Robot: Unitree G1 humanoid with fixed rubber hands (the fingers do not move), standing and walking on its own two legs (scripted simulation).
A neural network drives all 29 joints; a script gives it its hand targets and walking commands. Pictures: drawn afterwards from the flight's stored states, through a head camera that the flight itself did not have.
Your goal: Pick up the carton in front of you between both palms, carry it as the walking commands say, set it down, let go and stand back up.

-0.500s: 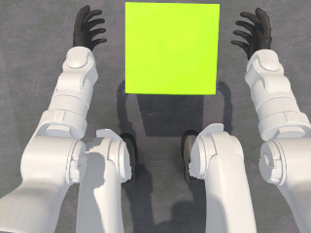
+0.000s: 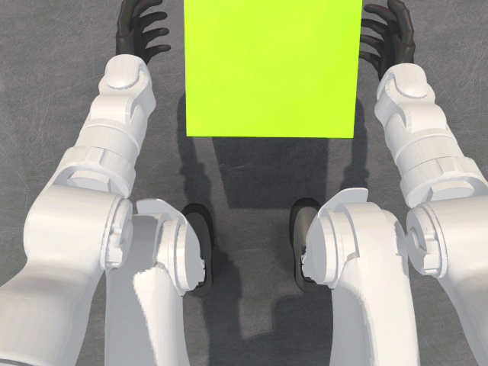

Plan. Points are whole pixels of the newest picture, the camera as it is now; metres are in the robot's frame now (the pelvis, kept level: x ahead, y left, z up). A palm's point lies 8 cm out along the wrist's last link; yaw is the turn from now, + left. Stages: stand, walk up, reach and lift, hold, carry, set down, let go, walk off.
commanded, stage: reach and lift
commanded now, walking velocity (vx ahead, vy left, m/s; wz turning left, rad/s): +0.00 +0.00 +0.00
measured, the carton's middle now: (265, 74) +0.50 -0.04 -0.25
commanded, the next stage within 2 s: none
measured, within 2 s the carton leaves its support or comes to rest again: leaves its support in 0.58 s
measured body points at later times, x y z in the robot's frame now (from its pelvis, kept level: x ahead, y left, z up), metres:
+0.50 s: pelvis -0.01 +0.00 +0.00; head +0.34 -0.02 +0.27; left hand +0.53 +0.11 -0.18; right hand +0.51 -0.19 -0.18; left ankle +0.12 +0.12 -0.34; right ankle +0.12 -0.12 -0.34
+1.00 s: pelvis +0.00 +0.01 +0.08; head +0.24 -0.01 +0.46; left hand +0.50 +0.10 +0.01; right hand +0.47 -0.20 +0.01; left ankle +0.12 +0.13 -0.34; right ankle +0.12 -0.12 -0.34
